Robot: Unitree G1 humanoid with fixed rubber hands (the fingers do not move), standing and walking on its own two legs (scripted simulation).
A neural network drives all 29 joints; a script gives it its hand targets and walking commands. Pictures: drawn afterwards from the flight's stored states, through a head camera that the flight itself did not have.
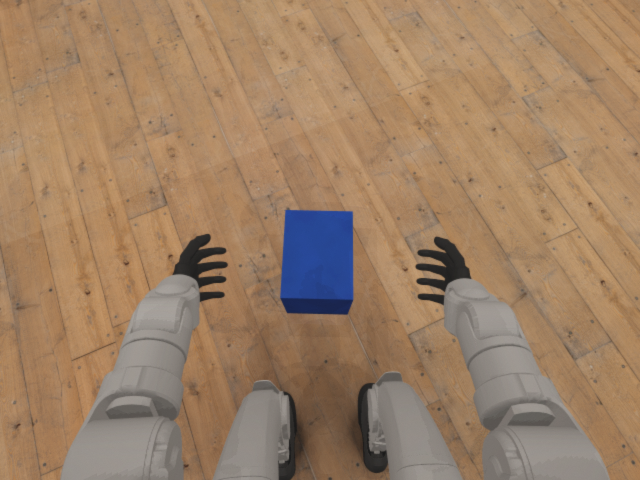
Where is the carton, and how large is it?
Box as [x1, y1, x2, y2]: [280, 210, 352, 314]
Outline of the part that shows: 285,210 280,298 286,311 300,313 346,314 352,301 352,211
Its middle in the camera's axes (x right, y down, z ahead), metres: +0.00 +0.07 +1.04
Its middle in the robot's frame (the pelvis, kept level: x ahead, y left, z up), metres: +0.53 +0.00 -0.59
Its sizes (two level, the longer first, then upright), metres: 0.226 0.171 0.209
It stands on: the floor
